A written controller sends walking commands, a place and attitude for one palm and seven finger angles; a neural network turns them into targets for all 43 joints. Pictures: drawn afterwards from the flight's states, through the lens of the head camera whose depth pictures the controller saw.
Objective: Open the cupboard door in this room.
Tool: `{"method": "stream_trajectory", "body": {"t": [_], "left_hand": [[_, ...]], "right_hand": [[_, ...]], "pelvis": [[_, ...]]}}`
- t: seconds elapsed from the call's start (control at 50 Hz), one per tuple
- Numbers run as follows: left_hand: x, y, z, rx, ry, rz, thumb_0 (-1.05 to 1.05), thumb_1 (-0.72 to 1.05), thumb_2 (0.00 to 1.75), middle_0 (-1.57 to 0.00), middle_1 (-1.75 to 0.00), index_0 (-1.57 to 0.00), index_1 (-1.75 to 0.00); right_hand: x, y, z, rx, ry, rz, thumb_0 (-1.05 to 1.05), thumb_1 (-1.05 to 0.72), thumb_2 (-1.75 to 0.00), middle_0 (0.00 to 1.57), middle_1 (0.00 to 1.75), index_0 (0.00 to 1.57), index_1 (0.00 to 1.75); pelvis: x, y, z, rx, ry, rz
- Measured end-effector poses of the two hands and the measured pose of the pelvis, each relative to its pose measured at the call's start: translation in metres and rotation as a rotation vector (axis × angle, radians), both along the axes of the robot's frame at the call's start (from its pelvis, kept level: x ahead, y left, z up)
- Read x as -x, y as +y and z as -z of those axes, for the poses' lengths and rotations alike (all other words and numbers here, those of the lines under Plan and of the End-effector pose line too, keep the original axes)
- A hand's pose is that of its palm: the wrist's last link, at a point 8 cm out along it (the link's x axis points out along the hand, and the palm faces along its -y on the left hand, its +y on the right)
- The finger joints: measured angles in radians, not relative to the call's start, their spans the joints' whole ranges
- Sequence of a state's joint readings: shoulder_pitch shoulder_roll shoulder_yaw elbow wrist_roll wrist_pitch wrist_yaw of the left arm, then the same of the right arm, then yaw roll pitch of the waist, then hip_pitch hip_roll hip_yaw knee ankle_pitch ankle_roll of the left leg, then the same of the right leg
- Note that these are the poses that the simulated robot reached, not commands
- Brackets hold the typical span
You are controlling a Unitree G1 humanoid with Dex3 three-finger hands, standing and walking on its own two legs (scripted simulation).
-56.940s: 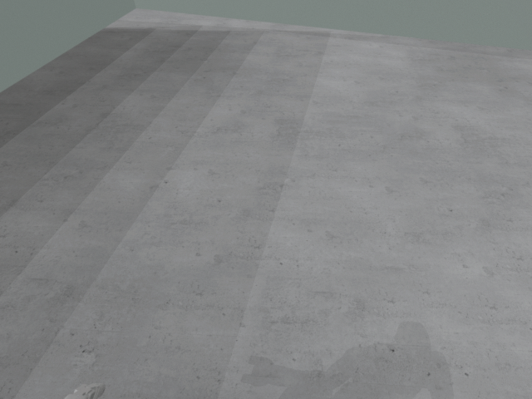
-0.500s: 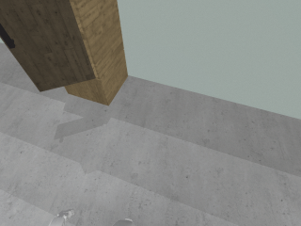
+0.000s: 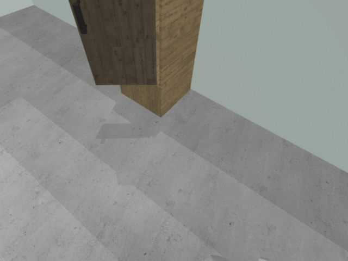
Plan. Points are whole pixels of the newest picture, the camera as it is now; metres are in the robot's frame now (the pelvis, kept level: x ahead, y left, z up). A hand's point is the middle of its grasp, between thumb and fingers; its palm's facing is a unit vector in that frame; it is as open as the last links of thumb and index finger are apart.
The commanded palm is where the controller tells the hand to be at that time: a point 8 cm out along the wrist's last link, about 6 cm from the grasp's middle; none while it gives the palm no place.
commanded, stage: turn to face it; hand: left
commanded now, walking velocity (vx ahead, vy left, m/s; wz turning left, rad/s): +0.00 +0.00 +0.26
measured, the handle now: (81, 16) +1.03 +0.49 -0.01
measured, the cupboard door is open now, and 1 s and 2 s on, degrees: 40 40 40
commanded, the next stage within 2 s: take the last steps up to it in 0.04 s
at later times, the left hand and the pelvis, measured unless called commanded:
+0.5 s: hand out of the picture -0.03 +0.19 -0.18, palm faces +0.27 -0.95 -0.16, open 7.4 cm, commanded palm none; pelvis +0.04 +0.02 +0.00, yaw +10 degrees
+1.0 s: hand (90, 188) +0.31 +0.27 -0.15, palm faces +0.11 -0.98 -0.17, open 7.4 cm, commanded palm none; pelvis +0.19 +0.08 +0.00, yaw +9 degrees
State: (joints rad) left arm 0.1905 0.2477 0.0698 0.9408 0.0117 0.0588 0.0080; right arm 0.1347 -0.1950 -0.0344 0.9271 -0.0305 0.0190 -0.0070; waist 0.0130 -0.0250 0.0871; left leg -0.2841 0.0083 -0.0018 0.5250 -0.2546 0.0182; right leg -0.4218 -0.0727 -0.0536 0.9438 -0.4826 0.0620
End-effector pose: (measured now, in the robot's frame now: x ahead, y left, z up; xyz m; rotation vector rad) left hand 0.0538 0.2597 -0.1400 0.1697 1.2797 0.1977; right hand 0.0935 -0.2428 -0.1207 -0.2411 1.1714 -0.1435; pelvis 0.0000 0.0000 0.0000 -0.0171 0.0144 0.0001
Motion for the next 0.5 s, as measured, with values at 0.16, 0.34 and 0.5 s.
{"method": "stream_trajectory", "body": {"t": [0.16,0.34,0.5], "left_hand": [[-0.003,-0.024,-0.008,-0.044,-0.077,-0.018,0.01,0.9,0.9,-0.2,-0.29,-0.2,-0.3],[0.04,-0.045,-0.011,0.032,-0.023,-0.115,0.01,0.9,0.9,-0.2,-0.29,-0.2,-0.3],[0.097,-0.018,0.013,0.1,0.139,-0.251,0.01,0.9,0.9,-0.2,-0.3,-0.2,-0.3]], "right_hand": [[0.01,-0.015,0.027,-0.068,0.06,0.001,0.0,-0.9,-0.9,0.2,0.3,0.2,0.3],[-0.004,-0.017,0.009,-0.049,0.111,-0.055,0.0,-0.91,-0.9,0.2,0.3,0.2,0.3],[-0.067,0.032,0.0,-0.005,0.043,-0.178,0.0,-0.91,-0.9,0.19,0.3,0.2,0.3]], "pelvis": [[-0.003,-0.024,0.009,-0.023,-0.012,-0.05],[-0.015,-0.017,-0.006,-0.037,-0.017,-0.118],[-0.038,0.024,0.003,-0.021,-0.007,-0.173]]}}
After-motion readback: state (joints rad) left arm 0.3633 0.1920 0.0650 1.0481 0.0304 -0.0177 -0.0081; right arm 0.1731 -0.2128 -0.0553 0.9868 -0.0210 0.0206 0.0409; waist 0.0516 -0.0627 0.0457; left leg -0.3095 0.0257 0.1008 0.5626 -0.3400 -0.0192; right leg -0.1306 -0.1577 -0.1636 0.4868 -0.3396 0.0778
